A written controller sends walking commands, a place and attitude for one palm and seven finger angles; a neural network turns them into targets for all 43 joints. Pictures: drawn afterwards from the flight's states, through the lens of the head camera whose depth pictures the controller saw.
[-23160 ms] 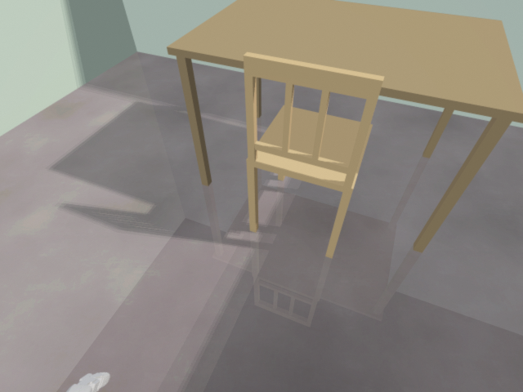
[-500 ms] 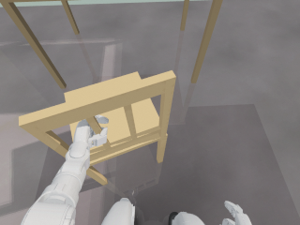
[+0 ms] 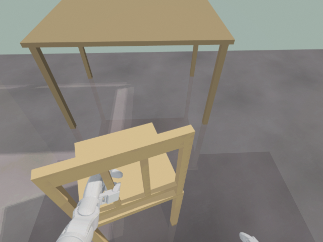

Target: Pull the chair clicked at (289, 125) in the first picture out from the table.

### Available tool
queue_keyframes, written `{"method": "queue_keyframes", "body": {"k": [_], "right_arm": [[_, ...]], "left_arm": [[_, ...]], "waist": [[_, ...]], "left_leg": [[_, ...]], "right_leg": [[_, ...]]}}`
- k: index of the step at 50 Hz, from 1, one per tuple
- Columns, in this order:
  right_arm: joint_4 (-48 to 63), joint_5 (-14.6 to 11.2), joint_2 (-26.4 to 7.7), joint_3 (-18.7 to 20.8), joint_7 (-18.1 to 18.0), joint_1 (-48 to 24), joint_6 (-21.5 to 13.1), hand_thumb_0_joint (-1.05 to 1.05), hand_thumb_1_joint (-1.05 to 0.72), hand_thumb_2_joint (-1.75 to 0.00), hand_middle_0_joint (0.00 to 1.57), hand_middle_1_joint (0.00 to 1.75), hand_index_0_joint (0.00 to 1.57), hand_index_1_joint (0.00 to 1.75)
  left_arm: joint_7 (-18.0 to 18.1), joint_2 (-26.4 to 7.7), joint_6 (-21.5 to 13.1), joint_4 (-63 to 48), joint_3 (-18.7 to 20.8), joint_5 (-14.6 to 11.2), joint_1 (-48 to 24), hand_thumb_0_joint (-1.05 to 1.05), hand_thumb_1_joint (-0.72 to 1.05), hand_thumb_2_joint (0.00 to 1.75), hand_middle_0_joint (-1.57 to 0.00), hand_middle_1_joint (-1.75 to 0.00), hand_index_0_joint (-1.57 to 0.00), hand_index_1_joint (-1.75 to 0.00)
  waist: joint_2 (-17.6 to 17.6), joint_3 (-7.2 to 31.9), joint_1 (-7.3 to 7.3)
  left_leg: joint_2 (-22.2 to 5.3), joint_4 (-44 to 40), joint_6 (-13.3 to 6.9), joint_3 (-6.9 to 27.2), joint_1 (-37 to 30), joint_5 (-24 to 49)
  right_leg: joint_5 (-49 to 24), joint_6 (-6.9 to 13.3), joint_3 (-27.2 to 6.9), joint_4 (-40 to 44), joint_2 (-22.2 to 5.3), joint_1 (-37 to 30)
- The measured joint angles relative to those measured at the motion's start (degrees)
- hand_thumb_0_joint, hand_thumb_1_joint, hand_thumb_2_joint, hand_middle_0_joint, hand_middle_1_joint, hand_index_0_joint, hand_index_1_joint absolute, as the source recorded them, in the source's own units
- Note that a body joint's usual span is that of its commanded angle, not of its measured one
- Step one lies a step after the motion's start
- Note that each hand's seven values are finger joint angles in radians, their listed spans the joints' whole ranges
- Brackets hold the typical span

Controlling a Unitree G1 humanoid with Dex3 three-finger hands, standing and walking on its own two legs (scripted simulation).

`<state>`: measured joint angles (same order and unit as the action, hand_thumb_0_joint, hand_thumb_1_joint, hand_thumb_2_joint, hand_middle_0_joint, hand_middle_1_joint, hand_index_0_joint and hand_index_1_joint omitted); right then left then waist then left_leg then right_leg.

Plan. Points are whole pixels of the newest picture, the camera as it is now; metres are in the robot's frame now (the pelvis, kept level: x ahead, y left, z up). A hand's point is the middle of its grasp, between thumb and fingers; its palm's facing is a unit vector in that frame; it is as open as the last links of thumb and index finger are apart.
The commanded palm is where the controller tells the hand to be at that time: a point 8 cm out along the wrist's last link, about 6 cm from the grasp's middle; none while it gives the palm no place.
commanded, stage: stop walking, hand still on the chair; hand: left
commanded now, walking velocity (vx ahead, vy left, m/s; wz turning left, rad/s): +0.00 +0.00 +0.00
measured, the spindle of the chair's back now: (111, 188) +0.29 +0.17 -0.10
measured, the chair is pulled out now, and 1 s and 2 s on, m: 0.65 0.65 0.65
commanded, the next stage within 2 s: open the thumb and straighten the fingers in 0.58 s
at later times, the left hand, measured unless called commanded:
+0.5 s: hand (115, 191) +0.27 +0.15 -0.07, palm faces +0.07 -0.98 -0.20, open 5.5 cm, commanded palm +0.25 +0.19 -0.05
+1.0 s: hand (110, 187) +0.28 +0.16 -0.06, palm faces +0.05 -0.98 -0.21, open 10.2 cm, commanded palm +0.25 +0.20 -0.04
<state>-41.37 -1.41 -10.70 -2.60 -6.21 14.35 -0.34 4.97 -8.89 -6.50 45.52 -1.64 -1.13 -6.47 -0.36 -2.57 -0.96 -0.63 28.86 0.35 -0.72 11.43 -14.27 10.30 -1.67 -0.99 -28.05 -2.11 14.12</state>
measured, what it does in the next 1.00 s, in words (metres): stands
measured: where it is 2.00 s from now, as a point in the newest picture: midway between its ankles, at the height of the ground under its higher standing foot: outside the picture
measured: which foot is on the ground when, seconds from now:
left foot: down 0.00-1.00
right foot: down 0.00-1.00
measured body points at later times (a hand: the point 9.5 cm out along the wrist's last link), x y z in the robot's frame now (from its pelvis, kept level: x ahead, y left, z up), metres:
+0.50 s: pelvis +0.03 -0.01 +0.01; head +0.03 -0.01 +0.46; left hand +0.26 +0.20 -0.05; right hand +0.19 -0.26 -0.09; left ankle +0.02 +0.12 -0.74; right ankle +0.05 -0.14 -0.74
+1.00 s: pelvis +0.02 +0.00 -0.02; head +0.06 -0.01 +0.43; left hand +0.27 +0.21 -0.05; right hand +0.17 -0.25 -0.11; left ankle +0.02 +0.12 -0.74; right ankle +0.05 -0.14 -0.74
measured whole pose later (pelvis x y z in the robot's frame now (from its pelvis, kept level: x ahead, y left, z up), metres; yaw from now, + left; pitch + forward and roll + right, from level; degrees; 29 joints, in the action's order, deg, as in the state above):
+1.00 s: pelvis +0.02 +0.00 -0.02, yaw +2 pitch +6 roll +0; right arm -35.3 -2.3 -14.9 -0.7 -2.4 12.8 -4.1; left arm 3.8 -11.7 2.9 21.5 -0.4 -2.9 3.6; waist -1.4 2.1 -2.4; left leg -0.5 39.0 0.9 1.3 25.2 -19.6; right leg 16.8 -1.4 0.9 -38.1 -2.4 27.1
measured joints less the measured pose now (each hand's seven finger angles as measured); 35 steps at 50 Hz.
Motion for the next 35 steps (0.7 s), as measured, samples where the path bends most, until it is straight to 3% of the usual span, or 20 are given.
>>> {"method": "queue_keyframes", "body": {"k": [12, 35], "right_arm": [[0.5, 0.3, -1.2, 0.7, -0.2, -2.5, -1.3, 0.01, -0.9, -0.9, 0.21, 0.3, 0.2, 0.3], [2.2, 0.2, -1.4, 0.9, -0.9, -3.9, 0.9, 0.01, -0.9, -0.9, 0.21, 0.3, 0.2, 0.3]], "left_arm": [[0.2, 0.1, -0.7, -6.4, -0.4, 0.2, 5.8, 0.02, 0.64, 0.8, -0.21, -1.18, -0.49, -1.45], [0.9, -0.8, 2.5, -10.3, 0.4, -0.6, 7.9, 0.03, 0.65, 0.79, -0.2, -1.18, -0.49, -1.45]], "waist": [[-0.4, 0.3, 1.11], [0.5, 0.7, 0.36]], "left_leg": [[-0.5, -2.8, 0.6, -0.1, -1.2, -0.1], [-1.5, -4.6, 1.2, 0.2, -2.0, 0.7]], "right_leg": [[1.1, 0.3, 0.1, 1.7, 0.5, -0.7], [-0.1, 0.8, 0.5, 4.5, 1.4, -2.0]]}}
